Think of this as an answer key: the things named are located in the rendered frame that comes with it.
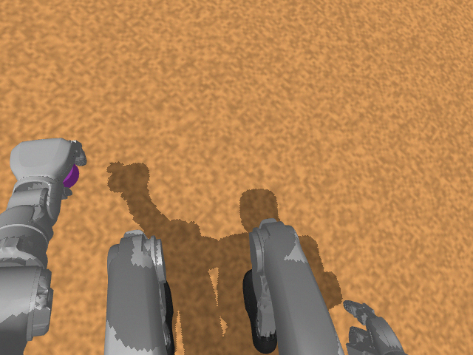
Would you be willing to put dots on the left robot arm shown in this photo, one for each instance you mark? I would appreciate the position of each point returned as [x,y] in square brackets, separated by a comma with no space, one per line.
[25,232]

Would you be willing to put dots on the left robot hand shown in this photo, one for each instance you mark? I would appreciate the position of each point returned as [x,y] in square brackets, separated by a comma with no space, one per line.
[51,158]

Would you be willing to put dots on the right robot hand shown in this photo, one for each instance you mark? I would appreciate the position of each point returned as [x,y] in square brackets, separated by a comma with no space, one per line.
[378,339]

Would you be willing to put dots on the right robot foot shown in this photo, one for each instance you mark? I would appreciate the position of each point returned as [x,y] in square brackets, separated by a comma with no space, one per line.
[263,344]

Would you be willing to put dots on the tin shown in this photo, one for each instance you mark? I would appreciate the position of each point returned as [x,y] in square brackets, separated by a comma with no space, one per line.
[72,177]

